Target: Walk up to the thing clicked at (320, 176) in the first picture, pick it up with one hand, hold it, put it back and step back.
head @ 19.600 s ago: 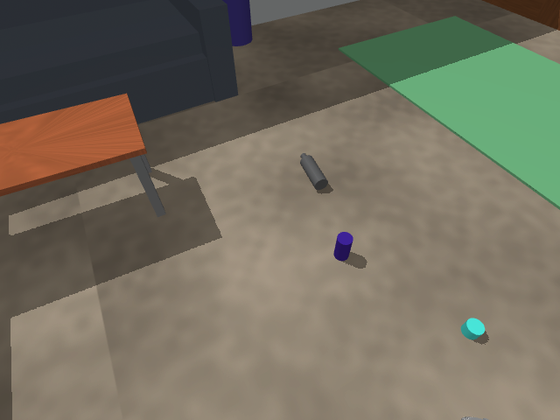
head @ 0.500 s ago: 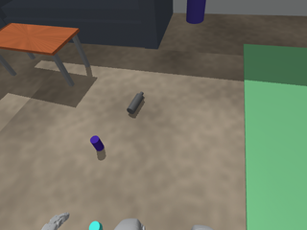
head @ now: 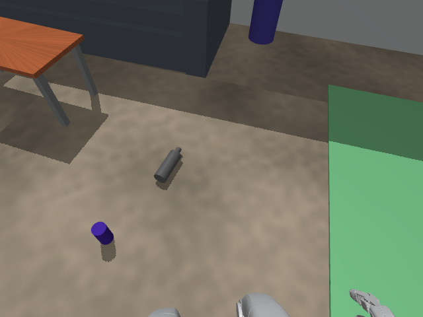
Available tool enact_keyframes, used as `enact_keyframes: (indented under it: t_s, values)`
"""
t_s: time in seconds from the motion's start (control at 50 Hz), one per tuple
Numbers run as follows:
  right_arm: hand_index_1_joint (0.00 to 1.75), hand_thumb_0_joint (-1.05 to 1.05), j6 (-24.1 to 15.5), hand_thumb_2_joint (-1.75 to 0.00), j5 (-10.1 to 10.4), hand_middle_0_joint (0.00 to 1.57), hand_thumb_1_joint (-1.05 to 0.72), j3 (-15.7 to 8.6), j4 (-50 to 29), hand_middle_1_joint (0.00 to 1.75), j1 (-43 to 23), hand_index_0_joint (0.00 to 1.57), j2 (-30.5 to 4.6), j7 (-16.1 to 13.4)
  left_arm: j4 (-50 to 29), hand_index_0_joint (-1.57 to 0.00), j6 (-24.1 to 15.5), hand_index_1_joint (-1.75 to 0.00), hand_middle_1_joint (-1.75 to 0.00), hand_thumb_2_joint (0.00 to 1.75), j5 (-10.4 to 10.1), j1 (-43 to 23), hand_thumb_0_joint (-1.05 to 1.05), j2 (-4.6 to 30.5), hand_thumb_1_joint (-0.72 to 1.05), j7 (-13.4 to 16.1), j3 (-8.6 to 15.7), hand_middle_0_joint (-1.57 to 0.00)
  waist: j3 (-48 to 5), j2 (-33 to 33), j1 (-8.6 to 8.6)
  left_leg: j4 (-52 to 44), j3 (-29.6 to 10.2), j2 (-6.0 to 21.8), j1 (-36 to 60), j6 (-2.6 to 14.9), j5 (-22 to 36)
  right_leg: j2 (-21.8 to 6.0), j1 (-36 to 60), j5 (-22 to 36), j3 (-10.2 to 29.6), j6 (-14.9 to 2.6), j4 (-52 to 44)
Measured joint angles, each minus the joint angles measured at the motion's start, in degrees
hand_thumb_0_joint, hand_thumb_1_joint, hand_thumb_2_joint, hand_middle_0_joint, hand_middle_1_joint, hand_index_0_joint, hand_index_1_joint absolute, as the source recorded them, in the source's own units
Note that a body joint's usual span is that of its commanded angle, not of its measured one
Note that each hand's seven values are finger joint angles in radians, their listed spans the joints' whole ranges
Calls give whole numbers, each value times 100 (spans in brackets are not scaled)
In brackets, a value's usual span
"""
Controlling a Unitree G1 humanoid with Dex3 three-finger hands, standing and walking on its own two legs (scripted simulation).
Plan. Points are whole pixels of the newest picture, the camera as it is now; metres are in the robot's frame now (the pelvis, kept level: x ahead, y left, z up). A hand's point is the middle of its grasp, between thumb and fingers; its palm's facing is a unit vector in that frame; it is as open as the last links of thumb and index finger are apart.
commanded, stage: walk up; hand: left
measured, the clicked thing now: (169, 163) +0.94 +0.22 -0.73
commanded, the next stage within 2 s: none
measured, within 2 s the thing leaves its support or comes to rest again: neither
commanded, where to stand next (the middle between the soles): +0.54 -0.01 m, yaw +0 degrees
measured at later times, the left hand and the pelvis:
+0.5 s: hand (123, 263) +0.22 +0.20 -0.10, palm faces +0.01 -0.90 -0.44, open 7.4 cm; pelvis +0.19 -0.08 +0.01, yaw +0 degrees
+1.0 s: hand (120, 204) +0.38 +0.25 -0.15, palm faces +0.03 -0.94 -0.34, open 7.4 cm; pelvis +0.35 -0.03 +0.00, yaw +3 degrees
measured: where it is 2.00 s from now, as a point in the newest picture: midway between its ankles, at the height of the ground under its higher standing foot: (210, 239)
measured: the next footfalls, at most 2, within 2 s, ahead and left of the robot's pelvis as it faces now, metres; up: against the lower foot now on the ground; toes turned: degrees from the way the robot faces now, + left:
right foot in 0.24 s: +0.25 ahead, -0.17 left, +0.00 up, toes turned -5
left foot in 0.80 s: +0.42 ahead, +0.09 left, +0.00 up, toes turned +7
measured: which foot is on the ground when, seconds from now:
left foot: down 0.00-0.28, up 0.30-0.78, down 0.80-1.00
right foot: up 0.00-0.22, down 0.24-0.82, up 0.84-1.00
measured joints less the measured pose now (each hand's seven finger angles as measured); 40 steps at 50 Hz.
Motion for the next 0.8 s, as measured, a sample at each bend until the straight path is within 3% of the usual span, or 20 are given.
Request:
enact_keyframes:
  t_s: [0.14, 0.24, 0.26, 0.3, 0.36, 0.4, 0.5, 0.6, 0.72, 0.78, 0.8]
  values:
    - [30, 1, 34, -89, -40, 20, -90, 38, 49, 30, 361, 20, -94, 14, -184, -21, -3, -30, -29, 90, 78, -257, 1, 34, 91, -193, 89, -20, -12, 7, -50, -329, 90, -5, 765, -96, -350, -544, -565, 793, -170, 222, -1973]
    - [30, 1, 125, -89, -38, 20, -90, -29, 100, 31, 556, 20, -308, 59, -76, -21, -49, -30, -29, 90, 131, -294, 1, -1, 91, -269, 153, -20, -187, 202, -150, 96, 70, 96, 940, -238, -992, -502, -160, 1422, -392, 174, -3047]
    - [30, 1, 159, -89, -42, 20, -90, -51, 137, 31, 566, 20, -374, 52, -38, -21, -83, -30, -29, 90, 143, -304, 1, -47, 91, -255, 178, -20, -199, 352, -137, 337, 31, 221, 925, -218, -1205, -395, -91, 1437, -463, 184, -3001]
    - [30, 1, 238, -89, -43, 20, -90, -95, 234, 30, 537, 20, -434, 7, -55, -21, -176, -30, -29, 90, 180, -343, 1, -146, 91, -205, 190, -20, -145, 650, -132, 1324, -285, 394, 604, 7, -1409, -232, 0, 1099, -697, 127, -2727]
    - [30, 1, 333, -89, -41, 20, -91, -31, 365, 30, 439, 20, -411, -23, -153, -21, -258, -30, -30, 90, 135, -275, 1, -220, 91, -136, 134, -20, -113, 578, 65, 2965, -450, -10, -154, 79, -1395, -325, 234, 874, -658, 43, -2754]
    - [30, 1, 331, -89, 10, 20, -91, -28, 400, 30, 348, 20, -444, -13, -156, -21, -267, -30, -30, 90, 99, -163, 1, -300, 90, -89, 85, -20, -100, 631, 144, 3326, -530, -106, -590, 100, -1037, -318, 540, 955, -673, 55, -3134]
    - [30, 1, 341, -89, 8, 20, -91, -84, 305, 30, 187, 20, -458, 67, -84, -21, -271, -30, -30, 90, 97, 192, 1, -314, 90, -31, 34, -20, -112, 731, 214, 2847, -811, -31, -1285, 11, -214, -164, 1139, 1079, -743, -1, -3895]
    - [30, 1, 445, -89, -70, 20, -91, -150, 344, 30, 165, 20, -422, 155, -104, -21, -260, -30, -30, 90, 156, 377, 1, -256, 90, -7, 75, -20, -123, 742, 223, 1855, -901, 53, -1491, -128, 208, -52, 1561, 939, -945, 9, -4222]
    - [30, 1, 470, -89, -150, 20, -91, -126, 384, 30, 24, 20, -318, 237, -153, -21, -260, -30, -30, 90, 164, 503, 1, -120, 90, 18, 138, -20, -70, 576, 292, 720, -569, 209, -1185, -45, 322, -48, 1882, 433, -1096, 118, -4035]
    - [30, 1, 409, -89, -154, 20, -91, -107, 311, 30, -61, 20, -275, 261, -140, -21, -216, -30, -30, 90, 156, 532, 1, -47, 90, 34, 131, -20, -101, 442, 298, 297, -355, 201, -836, 93, 291, -143, 1951, 21, -1144, 246, -3694]
    - [30, 1, 364, -89, -160, 20, -91, -107, 282, 30, -102, 20, -253, 255, -137, -21, -197, -30, -30, 90, 145, 540, 1, -12, 90, 42, 122, -20, -100, 346, 293, 189, -301, 131, -715, 69, 429, -240, 1920, -178, -1127, 284, -3453]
